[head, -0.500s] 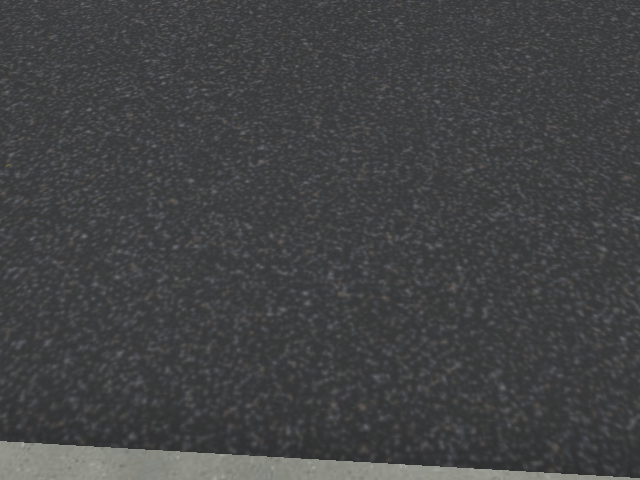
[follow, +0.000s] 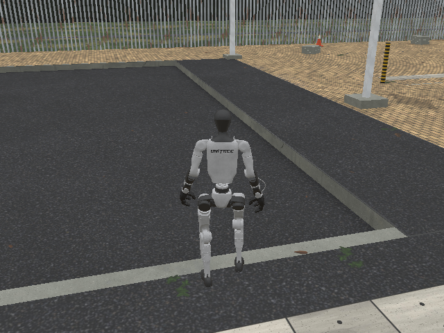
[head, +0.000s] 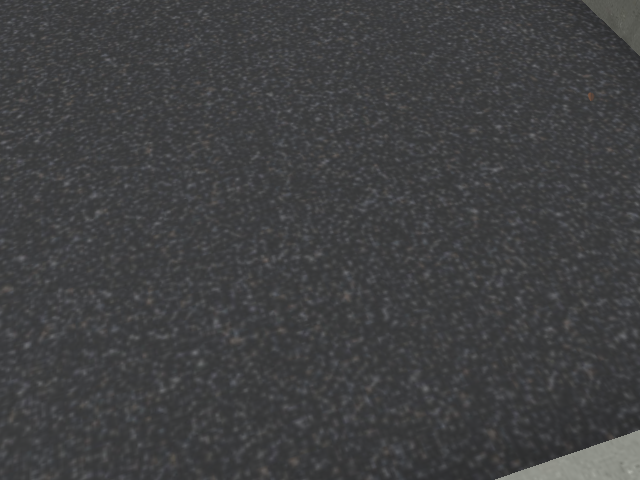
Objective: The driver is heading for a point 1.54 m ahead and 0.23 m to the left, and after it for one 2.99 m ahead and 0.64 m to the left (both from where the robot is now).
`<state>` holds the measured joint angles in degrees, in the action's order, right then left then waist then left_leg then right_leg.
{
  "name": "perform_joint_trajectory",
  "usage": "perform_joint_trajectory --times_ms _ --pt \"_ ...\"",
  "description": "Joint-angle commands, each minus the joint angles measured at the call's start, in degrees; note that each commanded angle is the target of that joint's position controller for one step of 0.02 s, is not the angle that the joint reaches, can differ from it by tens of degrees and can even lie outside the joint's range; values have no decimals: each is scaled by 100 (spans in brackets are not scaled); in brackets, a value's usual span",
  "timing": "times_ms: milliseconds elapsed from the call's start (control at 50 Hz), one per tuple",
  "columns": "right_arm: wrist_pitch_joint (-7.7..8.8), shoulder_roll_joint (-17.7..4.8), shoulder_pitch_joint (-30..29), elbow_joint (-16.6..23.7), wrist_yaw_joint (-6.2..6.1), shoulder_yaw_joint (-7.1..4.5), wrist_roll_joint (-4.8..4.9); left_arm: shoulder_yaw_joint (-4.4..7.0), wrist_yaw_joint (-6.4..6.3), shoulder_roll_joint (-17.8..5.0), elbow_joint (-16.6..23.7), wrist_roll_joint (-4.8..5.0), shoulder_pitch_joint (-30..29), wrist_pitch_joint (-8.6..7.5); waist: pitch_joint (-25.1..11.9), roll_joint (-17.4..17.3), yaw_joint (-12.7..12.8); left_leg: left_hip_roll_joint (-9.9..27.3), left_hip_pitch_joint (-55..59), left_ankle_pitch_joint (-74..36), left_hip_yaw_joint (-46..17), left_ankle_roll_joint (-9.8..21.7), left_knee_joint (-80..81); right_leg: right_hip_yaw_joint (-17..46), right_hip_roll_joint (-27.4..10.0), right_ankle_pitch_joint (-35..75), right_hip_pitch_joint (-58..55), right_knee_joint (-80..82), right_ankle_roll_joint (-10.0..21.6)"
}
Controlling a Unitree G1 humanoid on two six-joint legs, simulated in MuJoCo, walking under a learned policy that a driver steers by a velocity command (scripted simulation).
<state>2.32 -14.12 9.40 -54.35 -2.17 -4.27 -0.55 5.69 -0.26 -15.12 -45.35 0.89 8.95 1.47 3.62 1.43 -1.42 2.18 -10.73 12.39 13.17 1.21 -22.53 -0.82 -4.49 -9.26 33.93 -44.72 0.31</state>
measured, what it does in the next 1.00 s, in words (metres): steps on the spot: right foot, then left foot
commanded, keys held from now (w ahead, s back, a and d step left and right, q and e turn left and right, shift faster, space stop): e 0.02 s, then no key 0.98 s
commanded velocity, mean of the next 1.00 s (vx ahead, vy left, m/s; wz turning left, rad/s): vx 0.03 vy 0.00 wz -0.14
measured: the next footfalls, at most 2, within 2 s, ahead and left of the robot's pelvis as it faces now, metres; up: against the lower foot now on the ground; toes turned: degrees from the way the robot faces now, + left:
right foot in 0.10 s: +0.14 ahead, -0.12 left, +0.00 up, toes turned -6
left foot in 0.48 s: +0.09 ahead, +0.12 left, +0.00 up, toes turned -6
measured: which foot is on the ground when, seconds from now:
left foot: down 0.00-0.10, up 0.12-0.46, down 0.48-1.00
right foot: up 0.00-0.08, down 0.10-1.00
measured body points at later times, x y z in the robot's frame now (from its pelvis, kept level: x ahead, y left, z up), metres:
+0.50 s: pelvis +0.04 -0.02 -0.01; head +0.06 -0.01 +0.44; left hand +0.22 +0.21 -0.13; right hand +0.11 -0.30 -0.14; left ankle +0.05 +0.12 -0.74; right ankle +0.10 -0.12 -0.74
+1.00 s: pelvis +0.07 +0.01 +0.00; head +0.08 +0.01 +0.45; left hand +0.17 +0.26 -0.14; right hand +0.10 -0.24 -0.15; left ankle +0.05 +0.12 -0.74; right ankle +0.10 -0.12 -0.74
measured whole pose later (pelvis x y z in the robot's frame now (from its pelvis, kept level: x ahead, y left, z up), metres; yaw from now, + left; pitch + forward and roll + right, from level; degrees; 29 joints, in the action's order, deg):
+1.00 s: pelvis +0.07 +0.01 +0.00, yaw -7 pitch -1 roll +0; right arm 0.3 -12.0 10.9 -59.9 -1.9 -0.5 -0.1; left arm 2.9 -2.4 -12.5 -57.4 -0.1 9.6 1.0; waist 2.2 0.2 -0.1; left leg -0.4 -8.3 17.0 1.0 0.8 -26.4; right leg 0.3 -0.4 -9.5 15.3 -25.9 -0.3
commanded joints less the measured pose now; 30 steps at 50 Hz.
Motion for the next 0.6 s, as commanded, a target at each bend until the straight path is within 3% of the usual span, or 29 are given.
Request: perform_joint_trajectory --times_ms 20,60,80,100,120,140,160,180,200,220,260,320,360,400,440,460,480,500,520,560,600 --pt "-87 -1130 -302 379 -86 -242 133 79 173 -335 528 -32 56 26 -585 -642 122 1713 305 -2376 -671 907 342 -144 50 -181 -635 383 125" --pt "-187 -1137 -320 371 -100 -243 207 99 232 -337 612 -39 153 25 -583 -649 216 1713 429 -2348 -693 732 -132 -266 193 -292 -937 947 288" --pt "-215 -1049 -322 361 -70 -226 233 127 184 -360 519 -58 421 32 -687 -555 351 1522 334 -2229 -575 515 -642 -375 377 91 -1467 1479 416" --pt "-213 -875 89 264 -18 -182 147 287 69 -857 505 -107 729 24 -969 155 385 1054 -29 -1570 -289 96 -1702 228 129 1930 -2355 1922 661" --pt "-156 -511 64 455 53 -51 -104 397 -54 -1500 608 -189 839 11 -1148 1605 207 205 -1650 1683 -59 -341 -3536 1999 -1246 4266 -3480 1859 1487" --pt "-138 -548 -100 611 91 -38 -32 238 -6 -1227 649 -240 836 -56 -1790 1467 358 -173 -2300 2933 -1109 -460 -4601 2944 -1899 3783 -3574 2207 2332" --pt "-167 -830 -428 637 99 -113 159 152 41 -983 684 -215 673 -132 -1624 814 427 -19 -2456 2644 -1411 -408 -4987 2522 -1666 3414 -3341 2342 2188" --pt "-211 -824 -446 604 61 -128 211 101 32 -837 675 -161 395 -193 -1375 500 310 95 -2556 2297 -1482 -344 -4947 2043 -1379 2949 -3167 2286 1843" --pt "-264 -809 -383 495 -2 -140 141 54 19 -720 688 -110 167 -206 -1262 200 228 197 -2481 2018 -1566 -336 -4687 1774 -1172 2438 -2923 2336 1577" --pt "-319 -856 -331 470 -49 -168 89 19 -7 -652 678 -87 -45 -194 -1177 272 105 257 -2210 1761 -1614 -350 -4424 1582 -1057 2129 -2585 2417 1460" --pt "-378 -747 -212 416 -68 -142 96 -19 -38 -579 635 -169 -166 -195 -1148 369 -12 184 -1730 1439 -1555 -365 -3894 1362 -878 1914 -2249 2521 1403" --pt "-395 -535 -265 375 -79 -37 90 -11 -98 -605 533 -179 -196 -204 -1125 457 47 131 -1231 1210 -1510 -385 -2760 1212 -757 1369 -2151 2602 1359" --pt "-411 -534 -362 372 -61 -1 102 -32 -126 -581 462 -203 -191 -170 -1096 576 120 78 -970 1082 -1445 -374 -2329 1290 -733 720 -2104 2738 1345" --pt "-416 -593 -288 312 -23 4 110 -70 -125 -513 407 -186 -243 -137 -971 616 124 59 -761 985 -1388 -317 -1865 1394 -715 -52 -2030 2813 1266" --pt "-397 -503 -14 155 43 35 70 -120 -124 -416 329 -123 -347 -96 -844 543 -39 -8 -232 382 -1229 -169 -903 1343 -574 -803 -1770 2770 1021" --pt "-387 -472 147 64 86 60 -2 -145 -119 -347 223 -91 -236 -84 -784 452 -104 3 131 -129 -1222 -43 -328 1268 -456 -1166 -1569 2750 781" --pt "-373 -596 228 22 116 69 -112 -166 -110 -265 129 -107 -93 -95 -717 184 -18 328 307 -361 -1595 119 -129 1094 -233 -1370 -1394 2519 499" --pt "-360 -895 17 4 101 18 -51 -136 -86 -279 179 -149 54 -110 -531 -526 360 553 -285 349 -1781 336 -144 613 192 -1393 -1507 2431 271" --pt "-309 -692 -111 -10 108 58 -13 -136 -93 -308 172 -183 -187 -117 -408 -813 271 527 -1026 1420 -1903 376 200 383 330 -1035 -2079 2205 118" --pt "-184 -557 -350 -3 79 136 -64 -125 -140 -281 145 -168 -330 -98 -282 -867 325 459 -1494 1693 -1903 147 511 366 293 -497 -2600 1935 158" --pt "-87 -543 -293 -58 50 160 -30 -123 -155 -277 16 -193 -210 -72 -209 -725 310 380 -1353 1376 -1821 44 454 422 257 -278 -2538 1961 234"
Velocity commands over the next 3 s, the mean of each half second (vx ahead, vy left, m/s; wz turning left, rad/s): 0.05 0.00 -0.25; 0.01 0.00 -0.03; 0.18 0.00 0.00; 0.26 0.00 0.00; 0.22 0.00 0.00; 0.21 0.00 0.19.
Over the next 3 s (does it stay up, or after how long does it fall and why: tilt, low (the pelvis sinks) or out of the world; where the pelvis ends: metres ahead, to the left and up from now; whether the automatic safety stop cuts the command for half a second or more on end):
stays up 0.73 -0.06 -0.20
